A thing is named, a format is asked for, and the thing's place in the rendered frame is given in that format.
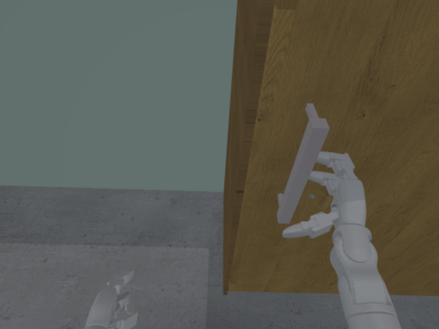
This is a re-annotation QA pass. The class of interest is handle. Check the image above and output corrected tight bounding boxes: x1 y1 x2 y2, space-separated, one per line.
277 103 330 223

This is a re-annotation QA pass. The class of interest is robot right forearm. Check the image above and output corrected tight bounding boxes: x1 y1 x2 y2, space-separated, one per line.
330 223 401 329

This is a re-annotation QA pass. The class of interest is robot right hand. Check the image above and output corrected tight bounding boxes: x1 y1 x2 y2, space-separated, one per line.
282 151 366 239

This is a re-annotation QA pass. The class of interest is robot left hand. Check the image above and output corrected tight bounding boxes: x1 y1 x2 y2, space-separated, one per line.
85 269 138 329

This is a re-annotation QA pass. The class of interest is wardrobe door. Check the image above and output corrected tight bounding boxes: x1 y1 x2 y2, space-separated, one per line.
228 0 439 296

